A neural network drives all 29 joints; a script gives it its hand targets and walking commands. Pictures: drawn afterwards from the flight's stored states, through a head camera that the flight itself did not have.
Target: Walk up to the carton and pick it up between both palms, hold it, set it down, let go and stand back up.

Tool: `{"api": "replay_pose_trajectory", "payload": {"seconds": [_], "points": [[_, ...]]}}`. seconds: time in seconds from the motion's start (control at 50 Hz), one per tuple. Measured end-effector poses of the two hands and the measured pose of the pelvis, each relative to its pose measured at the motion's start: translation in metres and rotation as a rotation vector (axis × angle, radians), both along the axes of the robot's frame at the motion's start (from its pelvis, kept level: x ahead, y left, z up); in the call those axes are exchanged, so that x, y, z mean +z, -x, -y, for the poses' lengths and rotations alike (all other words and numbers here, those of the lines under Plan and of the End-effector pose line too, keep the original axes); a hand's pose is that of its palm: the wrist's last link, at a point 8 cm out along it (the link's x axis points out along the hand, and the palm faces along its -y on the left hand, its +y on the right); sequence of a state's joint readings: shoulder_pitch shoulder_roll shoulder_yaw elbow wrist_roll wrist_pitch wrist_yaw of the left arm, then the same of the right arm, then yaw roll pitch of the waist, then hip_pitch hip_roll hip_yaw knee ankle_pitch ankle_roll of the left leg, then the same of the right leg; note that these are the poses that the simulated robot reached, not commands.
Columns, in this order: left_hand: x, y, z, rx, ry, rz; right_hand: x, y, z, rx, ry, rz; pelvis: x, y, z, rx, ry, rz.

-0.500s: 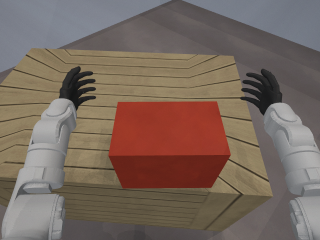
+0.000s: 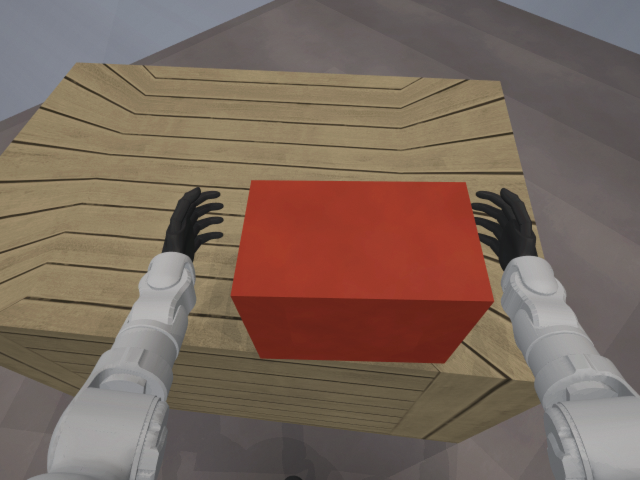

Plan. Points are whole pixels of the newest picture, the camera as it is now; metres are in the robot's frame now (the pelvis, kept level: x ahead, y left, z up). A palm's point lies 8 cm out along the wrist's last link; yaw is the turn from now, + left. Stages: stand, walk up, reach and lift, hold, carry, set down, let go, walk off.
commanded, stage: reach and lift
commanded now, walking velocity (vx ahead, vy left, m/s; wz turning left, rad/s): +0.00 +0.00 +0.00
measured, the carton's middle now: (354, 277) +0.38 -0.02 -0.02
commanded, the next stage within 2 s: none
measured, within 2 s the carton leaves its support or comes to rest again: neither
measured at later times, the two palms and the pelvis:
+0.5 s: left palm (205, 251) +0.40 +0.19 +0.02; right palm (505, 251) +0.39 -0.22 +0.03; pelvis -0.01 +0.00 -0.02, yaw +0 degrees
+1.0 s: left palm (217, 254) +0.40 +0.17 +0.02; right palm (495, 253) +0.39 -0.20 +0.02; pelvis -0.01 -0.01 -0.02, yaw +0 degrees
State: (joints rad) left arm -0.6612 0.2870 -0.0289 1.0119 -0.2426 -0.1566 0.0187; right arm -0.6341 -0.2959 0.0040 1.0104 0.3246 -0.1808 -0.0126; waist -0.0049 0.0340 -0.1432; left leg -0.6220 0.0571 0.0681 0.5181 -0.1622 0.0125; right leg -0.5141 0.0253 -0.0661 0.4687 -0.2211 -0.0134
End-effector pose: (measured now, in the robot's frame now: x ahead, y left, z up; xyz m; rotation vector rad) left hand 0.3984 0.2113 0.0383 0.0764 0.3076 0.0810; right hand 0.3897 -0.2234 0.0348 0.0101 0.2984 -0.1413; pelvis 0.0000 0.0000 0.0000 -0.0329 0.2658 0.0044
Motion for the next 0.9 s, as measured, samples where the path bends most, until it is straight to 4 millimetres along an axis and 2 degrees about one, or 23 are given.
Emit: {"api": "replay_pose_trajectory", "payload": {"seconds": [0.16,0.34,0.42,0.58,0.9], "points": [[-0.003,-0.010,-0.001,0.000,0.002,0.056,-0.006,-0.006,0.006,-0.026,0.022,0.036,-0.009,0.003,0.000,-0.002,0.005,-0.067],[-0.013,-0.005,0.004,-0.015,0.018,0.047,-0.007,0.001,0.012,-0.030,0.024,0.037,-0.012,0.007,0.001,-0.005,0.005,-0.079],[-0.017,-0.004,0.012,-0.024,0.024,0.053,-0.007,0.000,0.005,-0.014,0.012,0.047,-0.015,0.009,0.001,-0.005,0.003,-0.092],[-0.019,-0.009,0.040,-0.052,0.041,0.083,-0.011,-0.008,-0.021,-0.003,-0.019,0.061,-0.019,0.012,0.002,-0.002,0.001,-0.107],[-0.019,-0.002,0.042,0.003,0.030,0.076,-0.011,-0.003,-0.021,-0.033,0.005,0.055,-0.016,0.008,0.004,-0.003,-0.002,-0.073]]}}
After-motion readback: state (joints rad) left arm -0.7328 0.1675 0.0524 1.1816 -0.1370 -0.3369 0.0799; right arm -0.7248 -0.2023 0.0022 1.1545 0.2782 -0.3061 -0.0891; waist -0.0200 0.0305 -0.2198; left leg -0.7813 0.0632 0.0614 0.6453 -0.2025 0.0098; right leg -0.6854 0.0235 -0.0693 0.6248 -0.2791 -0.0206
